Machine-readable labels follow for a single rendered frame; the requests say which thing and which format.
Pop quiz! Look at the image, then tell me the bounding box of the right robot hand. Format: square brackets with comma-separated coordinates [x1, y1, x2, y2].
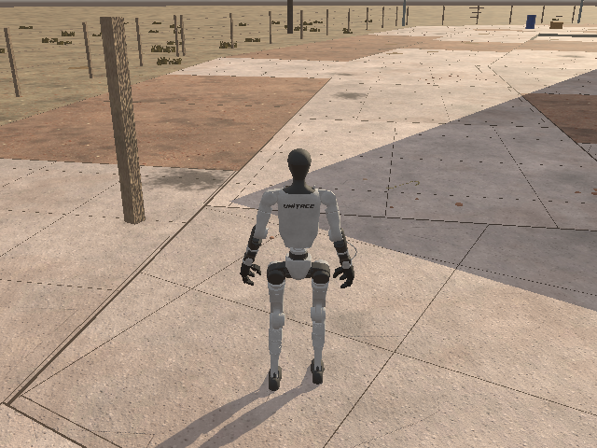
[333, 265, 354, 288]

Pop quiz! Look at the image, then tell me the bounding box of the right robot thigh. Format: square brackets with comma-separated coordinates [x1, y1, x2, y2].
[311, 259, 330, 323]

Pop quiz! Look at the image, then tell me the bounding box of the left robot thigh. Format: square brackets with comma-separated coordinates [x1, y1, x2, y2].
[267, 260, 285, 329]

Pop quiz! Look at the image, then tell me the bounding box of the left robot forearm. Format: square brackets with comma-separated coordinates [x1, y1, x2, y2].
[243, 225, 262, 266]

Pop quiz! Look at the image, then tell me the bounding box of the robot left upper arm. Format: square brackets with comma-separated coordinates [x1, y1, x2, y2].
[253, 189, 280, 240]

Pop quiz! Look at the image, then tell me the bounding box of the right robot forearm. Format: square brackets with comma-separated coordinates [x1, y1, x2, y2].
[333, 228, 353, 269]

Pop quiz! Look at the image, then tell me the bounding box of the robot thigh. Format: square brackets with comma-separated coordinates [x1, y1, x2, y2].
[267, 260, 285, 329]
[311, 259, 330, 323]

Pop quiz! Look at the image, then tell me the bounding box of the left robot hand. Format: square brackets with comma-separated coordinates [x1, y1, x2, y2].
[240, 263, 261, 286]

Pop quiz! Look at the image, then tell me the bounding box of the robot right upper arm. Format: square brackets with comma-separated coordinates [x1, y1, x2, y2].
[318, 189, 343, 242]

